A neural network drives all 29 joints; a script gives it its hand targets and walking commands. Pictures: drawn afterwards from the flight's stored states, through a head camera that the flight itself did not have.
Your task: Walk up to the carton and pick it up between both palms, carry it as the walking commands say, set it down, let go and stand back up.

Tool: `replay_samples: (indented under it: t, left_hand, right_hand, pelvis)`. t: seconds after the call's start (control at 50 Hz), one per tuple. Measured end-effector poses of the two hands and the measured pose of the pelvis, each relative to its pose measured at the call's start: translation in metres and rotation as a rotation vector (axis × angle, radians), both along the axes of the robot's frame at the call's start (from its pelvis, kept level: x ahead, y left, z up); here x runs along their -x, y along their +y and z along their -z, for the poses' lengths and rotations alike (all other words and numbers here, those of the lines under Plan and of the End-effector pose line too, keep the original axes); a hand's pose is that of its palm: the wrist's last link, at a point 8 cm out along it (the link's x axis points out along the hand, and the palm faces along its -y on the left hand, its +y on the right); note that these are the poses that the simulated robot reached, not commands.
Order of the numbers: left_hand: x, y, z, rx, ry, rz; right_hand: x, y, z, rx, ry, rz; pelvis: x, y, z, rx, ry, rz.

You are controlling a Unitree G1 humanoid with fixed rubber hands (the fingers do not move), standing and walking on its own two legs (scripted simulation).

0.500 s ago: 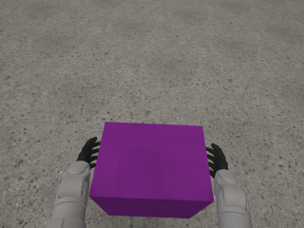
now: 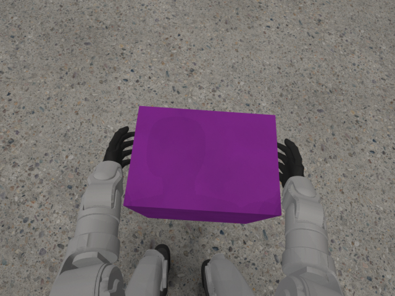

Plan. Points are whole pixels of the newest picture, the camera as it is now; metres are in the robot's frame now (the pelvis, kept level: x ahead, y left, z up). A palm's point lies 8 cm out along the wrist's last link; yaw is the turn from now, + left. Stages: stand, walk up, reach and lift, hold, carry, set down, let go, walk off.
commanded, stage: set down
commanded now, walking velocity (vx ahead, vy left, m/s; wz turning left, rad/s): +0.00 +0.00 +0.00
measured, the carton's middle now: (201, 174) +0.38 -0.05 -0.15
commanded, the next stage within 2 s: none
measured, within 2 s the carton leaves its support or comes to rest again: neither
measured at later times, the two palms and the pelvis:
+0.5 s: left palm (131, 159) +0.43 +0.12 -0.14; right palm (281, 177) +0.36 -0.24 -0.14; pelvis -0.01 -0.01 -0.08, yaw -1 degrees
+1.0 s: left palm (135, 162) +0.45 +0.13 -0.24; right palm (264, 176) +0.39 -0.24 -0.23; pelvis -0.03 -0.01 -0.15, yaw -2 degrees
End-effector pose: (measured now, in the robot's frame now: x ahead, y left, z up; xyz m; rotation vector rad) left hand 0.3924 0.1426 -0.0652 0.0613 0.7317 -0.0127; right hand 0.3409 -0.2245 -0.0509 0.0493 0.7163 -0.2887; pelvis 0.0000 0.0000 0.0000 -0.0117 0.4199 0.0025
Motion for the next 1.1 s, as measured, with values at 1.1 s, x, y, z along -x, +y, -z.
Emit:
replay_samples:
  t: [1.1]
  left_hand:
    - [-0.061, -0.012, 0.191, 0.001, -0.005, 0.017]
  right_hand:
    - [-0.050, -0.010, 0.195, -0.015, 0.006, 0.037]
  pelvis:
    - [0.031, -0.001, 0.169, 0.010, 0.393, 0.022]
